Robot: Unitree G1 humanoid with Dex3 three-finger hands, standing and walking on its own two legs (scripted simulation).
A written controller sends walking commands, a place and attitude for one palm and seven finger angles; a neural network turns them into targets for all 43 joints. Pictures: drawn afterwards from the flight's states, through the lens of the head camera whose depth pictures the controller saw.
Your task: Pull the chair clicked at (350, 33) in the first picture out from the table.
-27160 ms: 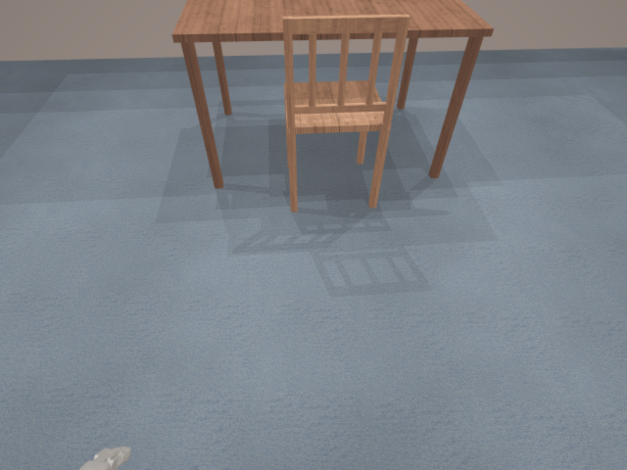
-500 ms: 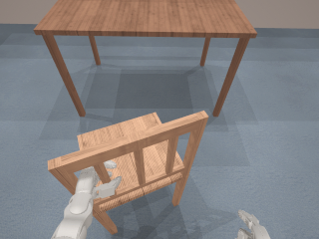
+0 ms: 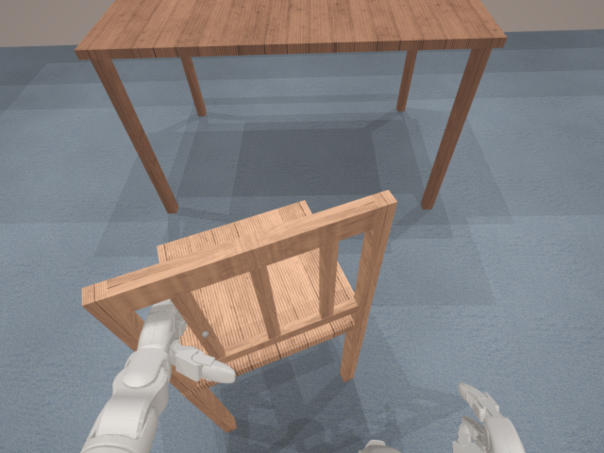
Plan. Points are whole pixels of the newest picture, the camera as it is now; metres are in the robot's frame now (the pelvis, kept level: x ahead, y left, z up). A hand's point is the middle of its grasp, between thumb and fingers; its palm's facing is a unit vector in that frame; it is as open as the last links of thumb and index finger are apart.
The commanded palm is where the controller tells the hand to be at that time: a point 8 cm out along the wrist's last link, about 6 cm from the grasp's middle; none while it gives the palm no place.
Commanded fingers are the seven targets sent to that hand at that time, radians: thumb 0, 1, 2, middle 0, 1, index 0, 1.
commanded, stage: open the thumb and straighten the fingers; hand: left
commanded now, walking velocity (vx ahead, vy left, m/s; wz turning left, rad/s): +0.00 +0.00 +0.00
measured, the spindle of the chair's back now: (266, 303) +0.36 +0.07 -0.08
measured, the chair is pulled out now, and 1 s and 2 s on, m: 0.59 0.59 0.59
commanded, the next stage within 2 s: draw the fingers out of the gap in 0.04 s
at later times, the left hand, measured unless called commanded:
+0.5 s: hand (196, 377) +0.23 +0.15 -0.03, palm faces +0.01 -0.99 -0.15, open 17.5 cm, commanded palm +0.20 +0.21 -0.01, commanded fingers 0.00 -0.55 0.20 0.00 0.00 0.00 0.00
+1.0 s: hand (182, 435) +0.16 +0.16 -0.03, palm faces +0.04 -0.99 -0.16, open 17.5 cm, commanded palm +0.12 +0.21 -0.01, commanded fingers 0.00 -0.55 0.20 0.00 0.00 0.00 0.00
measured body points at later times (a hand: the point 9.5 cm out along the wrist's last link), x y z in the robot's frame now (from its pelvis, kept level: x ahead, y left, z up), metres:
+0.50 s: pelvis +0.02 +0.01 +0.00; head +0.05 -0.01 +0.44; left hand +0.22 +0.21 -0.02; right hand +0.17 -0.24 -0.09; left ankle -0.02 +0.14 -0.70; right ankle +0.05 -0.11 -0.70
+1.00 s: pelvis +0.02 +0.01 -0.02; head +0.04 +0.00 +0.43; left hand +0.15 +0.21 -0.02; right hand +0.21 -0.21 -0.08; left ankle -0.02 +0.14 -0.70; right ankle +0.05 -0.11 -0.70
